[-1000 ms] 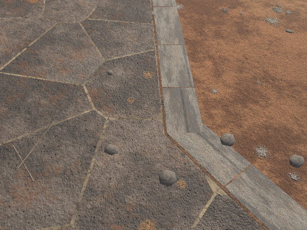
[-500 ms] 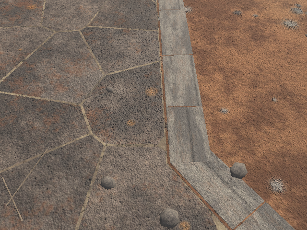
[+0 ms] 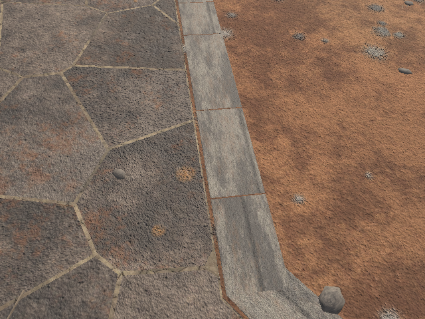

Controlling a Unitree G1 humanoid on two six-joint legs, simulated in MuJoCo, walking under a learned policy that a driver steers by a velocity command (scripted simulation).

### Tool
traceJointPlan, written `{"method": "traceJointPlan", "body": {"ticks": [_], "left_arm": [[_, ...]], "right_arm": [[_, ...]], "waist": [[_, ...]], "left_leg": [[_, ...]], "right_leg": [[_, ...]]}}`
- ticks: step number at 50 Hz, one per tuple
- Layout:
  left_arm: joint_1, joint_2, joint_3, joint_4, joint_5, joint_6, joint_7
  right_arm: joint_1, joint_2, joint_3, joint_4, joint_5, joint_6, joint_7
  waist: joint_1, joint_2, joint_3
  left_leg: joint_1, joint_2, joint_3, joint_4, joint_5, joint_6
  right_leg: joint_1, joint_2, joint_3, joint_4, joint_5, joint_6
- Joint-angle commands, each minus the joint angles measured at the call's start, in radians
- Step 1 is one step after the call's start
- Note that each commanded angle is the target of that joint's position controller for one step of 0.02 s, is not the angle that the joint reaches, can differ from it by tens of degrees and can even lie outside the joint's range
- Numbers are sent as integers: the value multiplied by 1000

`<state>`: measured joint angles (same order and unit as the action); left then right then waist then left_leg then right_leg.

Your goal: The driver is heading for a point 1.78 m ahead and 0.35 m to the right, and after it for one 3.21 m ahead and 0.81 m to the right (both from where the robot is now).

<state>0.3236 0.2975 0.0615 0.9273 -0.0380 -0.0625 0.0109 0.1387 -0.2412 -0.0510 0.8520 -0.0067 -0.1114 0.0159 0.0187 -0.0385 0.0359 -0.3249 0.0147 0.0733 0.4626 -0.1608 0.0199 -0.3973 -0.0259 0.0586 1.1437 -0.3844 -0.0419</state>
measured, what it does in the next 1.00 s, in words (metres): walks ahead, turning right: right foot, then left foot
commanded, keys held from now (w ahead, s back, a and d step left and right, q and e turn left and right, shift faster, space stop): w+e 0.40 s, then w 0.60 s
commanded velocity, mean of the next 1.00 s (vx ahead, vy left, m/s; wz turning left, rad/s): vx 0.50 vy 0.00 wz -0.33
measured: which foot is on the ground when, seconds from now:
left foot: down 0.00-0.38, up 0.40-0.92, down 0.94-1.00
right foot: up 0.00-0.38, down 0.40-0.96, up 0.98-1.00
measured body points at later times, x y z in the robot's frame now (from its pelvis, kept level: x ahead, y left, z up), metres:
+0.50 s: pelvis +0.26 -0.08 -0.01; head +0.29 -0.10 +0.43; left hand +0.48 +0.14 -0.11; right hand +0.26 -0.37 -0.14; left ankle +0.16 +0.10 -0.64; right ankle +0.31 -0.16 -0.74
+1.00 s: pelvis +0.56 -0.13 -0.02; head +0.59 -0.15 +0.43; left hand +0.64 +0.13 -0.15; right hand +0.67 -0.43 -0.11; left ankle +0.70 -0.08 -0.74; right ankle +0.32 -0.17 -0.69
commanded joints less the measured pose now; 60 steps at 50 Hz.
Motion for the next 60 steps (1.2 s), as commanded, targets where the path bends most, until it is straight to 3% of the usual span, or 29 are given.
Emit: {"method": "traceJointPlan", "body": {"ticks": [1,4,8,14,17,19,20,21,22,23,24,25,26,28,31,36,42,45,46,47,48,49,50,51,52,53,54,56,60], "left_arm": [[-9,56,26,-78,-2,5,-3],[-51,26,24,-114,5,30,-8],[-145,16,18,-158,13,29,-25],[-323,14,7,-243,15,28,-62],[-287,55,27,-262,14,33,-71],[-53,129,74,-209,8,38,-63],[115,212,112,-163,6,48,-42],[74,321,121,-167,2,40,-33],[106,240,92,-202,17,23,-39],[74,172,73,-181,27,6,-44],[7,141,63,-189,22,-4,-44],[-75,98,49,-201,25,-8,-42],[-119,71,37,-214,39,-12,-39],[-118,78,37,-207,40,-20,-34],[-63,111,42,-175,33,-29,-18],[6,113,36,-133,29,-22,-2],[103,114,35,-65,27,-4,2],[85,137,41,-59,27,9,10],[69,149,43,-61,30,13,11],[43,143,37,-67,32,17,10],[40,114,21,-88,44,15,10],[199,-19,-15,-78,38,-5,-7],[124,75,1,-69,18,-24,-11],[13,130,17,-112,-7,-38,-14],[-48,124,14,-129,-6,-44,-10],[-70,111,18,-132,11,-43,-7],[-46,101,22,-127,20,-35,-6],[-4,57,16,-114,23,-16,-3],[-121,36,5,-154,35,-5,-1]], "right_arm": [[43,-102,-26,-17,-9,-11,-7],[54,-128,-37,2,-7,-17,-16],[68,-162,-49,14,-8,-6,-30],[143,-205,-65,37,19,25,-38],[127,-244,-77,30,32,46,-40],[96,-255,-79,17,40,63,-42],[109,-223,-65,1,19,59,-45],[212,-54,-14,-51,-22,32,-29],[130,-123,-17,-60,27,-13,-14],[40,-176,-33,-73,69,-32,-7],[27,-169,-29,-72,59,-40,-13],[30,-174,-35,-52,31,-36,-22],[58,-180,-42,-40,21,-23,-22],[82,-156,-41,-30,14,3,-20],[6,-127,-32,-56,2,22,-23],[-137,-95,-19,-92,11,11,-5],[-271,-94,-6,-147,19,-5,28],[-205,-127,-16,-141,20,-11,38],[-126,-154,-29,-122,18,-11,34],[25,-193,-48,-80,15,-10,28],[210,-248,-62,-45,-2,-7,17],[290,-298,-77,-13,4,-1,21],[289,-198,-51,-6,23,3,20],[194,-171,-39,-22,24,5,14],[115,-152,-32,-39,14,8,12],[72,-132,-25,-43,5,6,13],[57,-116,-18,-42,-6,1,14],[53,-121,-18,-33,0,-3,17],[88,-175,-32,-10,7,0,0]], "waist": [[-28,157,-58],[-17,115,-16],[-34,96,18],[-84,79,67],[-31,117,13],[108,110,-115],[173,21,-203],[27,-253,-272],[94,-130,-404],[106,-61,-253],[65,-2,-171],[23,26,-115],[-12,5,-101],[-34,4,-90],[-18,15,-40],[41,-12,-3],[80,-15,51],[26,-52,2],[-20,-70,-56],[-102,-58,-152],[-166,17,-299],[-100,292,-447],[-148,222,-420],[-137,175,-238],[-104,83,-144],[-72,61,-73],[-37,85,-65],[-7,108,-59],[-24,97,-15]], "left_leg": [[244,260,-246,-286,40,126],[217,265,-134,-325,158,151],[234,247,-4,-350,202,146],[372,282,104,-308,273,121],[432,291,147,-151,652,91],[360,246,186,182,809,52],[127,203,188,485,541,2],[-323,2,96,834,-402,-57],[-431,-26,-141,947,-452,-39],[-511,26,-142,933,-348,-11],[-477,77,-139,852,-254,7],[-402,117,-137,772,-193,3],[-322,142,-147,725,-150,2],[-264,149,-135,654,-112,-14],[-328,142,-117,504,19,-49],[-306,91,-82,189,315,-46],[-390,53,-75,36,247,2],[-276,7,-47,11,123,47],[-152,-28,-19,14,95,69],[68,-32,-13,-1,152,105],[396,134,-197,49,190,172],[778,374,-675,-14,1,348],[768,366,-789,-133,-151,321],[620,332,-634,-166,-164,270],[455,294,-521,-199,-90,242],[327,263,-448,-228,4,237],[253,233,-393,-253,67,225],[180,209,-323,-300,122,232],[141,194,-220,-355,178,232]], "right_leg": [[-232,-113,51,26,109,5],[-281,-125,44,-36,174,22],[-296,-117,14,-260,347,33],[-292,-87,-82,-470,359,-8],[-168,-13,-153,-492,225,-61],[155,79,-195,-558,230,-121],[460,22,-47,-586,233,-170],[763,-240,519,-683,96,-347],[811,-328,782,-863,-53,-391],[719,-309,634,-887,28,-329],[572,-269,497,-875,126,-289],[427,-228,379,-875,247,-256],[334,-198,309,-895,338,-242],[262,-176,240,-940,435,-239],[247,-154,149,-977,544,-229],[271,-103,54,-994,479,-156],[479,-187,90,-924,526,-161],[543,-206,90,-822,804,-135],[540,-192,78,-733,991,-124],[482,-146,40,-563,1057,-97],[266,-94,18,-284,795,-70],[-152,101,2,102,15,8],[-280,89,113,208,-181,-4],[-351,28,93,213,-108,-13],[-322,-27,53,159,-19,-14],[-293,-57,36,94,28,-5],[-227,-87,40,51,61,-3],[-176,-104,25,-21,74,13],[-236,-126,-4,-242,239,56]]}}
